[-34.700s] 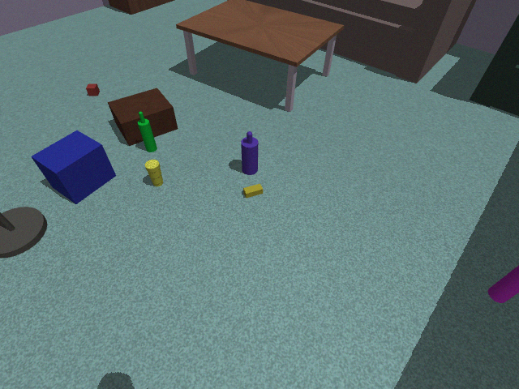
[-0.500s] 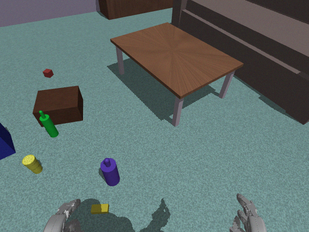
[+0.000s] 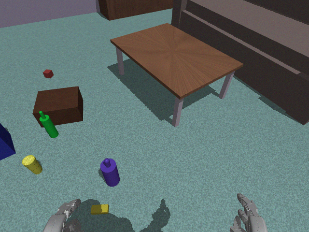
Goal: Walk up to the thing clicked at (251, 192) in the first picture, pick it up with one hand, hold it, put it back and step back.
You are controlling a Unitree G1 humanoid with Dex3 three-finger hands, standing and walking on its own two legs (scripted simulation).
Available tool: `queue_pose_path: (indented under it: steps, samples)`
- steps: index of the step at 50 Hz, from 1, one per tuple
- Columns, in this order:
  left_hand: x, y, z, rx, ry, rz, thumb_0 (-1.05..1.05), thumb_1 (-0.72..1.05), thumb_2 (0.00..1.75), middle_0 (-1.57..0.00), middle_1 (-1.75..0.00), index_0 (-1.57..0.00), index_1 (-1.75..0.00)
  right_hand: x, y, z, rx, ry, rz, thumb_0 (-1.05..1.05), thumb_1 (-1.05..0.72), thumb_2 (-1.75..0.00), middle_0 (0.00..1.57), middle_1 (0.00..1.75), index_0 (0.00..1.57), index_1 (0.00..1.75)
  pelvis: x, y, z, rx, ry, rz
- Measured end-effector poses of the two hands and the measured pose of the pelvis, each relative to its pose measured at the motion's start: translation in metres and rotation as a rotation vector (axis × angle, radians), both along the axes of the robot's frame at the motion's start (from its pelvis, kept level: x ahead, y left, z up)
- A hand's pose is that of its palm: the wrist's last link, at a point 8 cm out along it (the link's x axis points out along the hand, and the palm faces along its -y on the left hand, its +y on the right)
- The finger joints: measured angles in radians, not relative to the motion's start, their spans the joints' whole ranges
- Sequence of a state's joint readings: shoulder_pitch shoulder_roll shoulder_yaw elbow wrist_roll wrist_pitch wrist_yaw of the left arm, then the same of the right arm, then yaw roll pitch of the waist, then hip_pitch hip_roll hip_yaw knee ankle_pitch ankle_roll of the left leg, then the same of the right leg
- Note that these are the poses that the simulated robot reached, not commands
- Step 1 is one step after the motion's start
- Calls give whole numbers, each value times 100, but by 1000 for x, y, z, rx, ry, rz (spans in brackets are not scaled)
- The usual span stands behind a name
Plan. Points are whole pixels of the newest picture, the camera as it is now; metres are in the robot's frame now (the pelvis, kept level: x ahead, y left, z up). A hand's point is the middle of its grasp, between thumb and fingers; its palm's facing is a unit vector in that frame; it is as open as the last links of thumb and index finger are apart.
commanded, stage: home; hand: left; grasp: from above
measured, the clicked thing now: (100, 209) +0.41 +0.30 -0.70
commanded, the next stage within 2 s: stand in 0.02 s
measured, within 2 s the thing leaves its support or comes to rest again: neither
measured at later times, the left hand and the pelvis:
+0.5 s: hand out of the picture +0.08 +0.24 -0.11, palm faces +0.03 -0.95 -0.33, open 7.4 cm; pelvis +0.00 +0.00 +0.04, yaw +0 degrees
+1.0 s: hand out of the picture +0.03 +0.24 -0.10, palm faces +0.03 -0.94 -0.33, open 7.4 cm; pelvis -0.01 +0.00 +0.07, yaw +0 degrees
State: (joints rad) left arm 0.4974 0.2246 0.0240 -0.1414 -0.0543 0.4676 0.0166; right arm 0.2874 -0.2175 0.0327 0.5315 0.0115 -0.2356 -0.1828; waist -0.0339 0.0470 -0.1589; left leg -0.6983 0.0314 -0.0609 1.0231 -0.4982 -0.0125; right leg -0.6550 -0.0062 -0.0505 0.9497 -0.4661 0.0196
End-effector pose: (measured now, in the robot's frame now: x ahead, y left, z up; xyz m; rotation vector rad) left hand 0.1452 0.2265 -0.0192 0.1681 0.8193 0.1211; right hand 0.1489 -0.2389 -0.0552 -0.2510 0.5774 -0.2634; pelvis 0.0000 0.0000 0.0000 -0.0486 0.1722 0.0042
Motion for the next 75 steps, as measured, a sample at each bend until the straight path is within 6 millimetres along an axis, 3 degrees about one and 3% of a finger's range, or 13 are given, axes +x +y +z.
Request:
queue_pose_path:
  steps: [7, 12, 22, 29, 36, 60, 75]
  samples:
    - [0, 0, -3, 27, -15, -15, 1, 90, 90, -20, -30, -20, -30, -1, -1, -3, -13, 27, 27, 1, -90, -90, 20, 30, 20, 30, -3, -1, 1, 4, -21, 0]
    - [-2, 19, -30, 116, 11, -43, 1, 90, 90, -20, -30, -21, -30, -16, -12, -22, -33, 314, 148, 1, -90, -90, 21, 30, 20, 30, -11, -2, 13, 41, -111, -7]
    - [-60, 53, -53, 131, 259, 49, 1, 90, 90, -20, -30, -21, -30, -64, -35, -17, 1, 522, 28, 1, -90, -90, 20, 30, 20, 30, -6, 2, 36, 43, -177, -8]
    - [-97, 56, -54, 109, 392, 97, 1, 90, 90, -20, -30, -21, -30, -87, -31, -14, 25, 613, -10, 1, -90, -90, 20, 30, 20, 30, -2, 6, 51, 42, -209, -4]
    - [-115, 56, -51, 101, 454, 116, 1, 90, 90, -20, -30, -21, -31, -95, -24, -12, 48, 644, -19, 0, -90, -90, 20, 30, 20, 30, -4, 8, 59, 44, -236, -3]
    - [-119, 57, -39, 128, 472, 110, 1, 90, 90, -20, -30, -21, -31, -109, -44, -9, 53, 679, -33, 0, -90, -90, 20, 30, 20, 30, -13, -3, 67, 49, -244, -4]
    - [-103, 47, -40, 115, 463, 91, 1, 90, 90, -20, -30, -21, -31, -107, -53, -8, 48, 696, -37, 0, -90, -90, 20, 30, 20, 30, -8, -9, 68, 46, -234, -9]
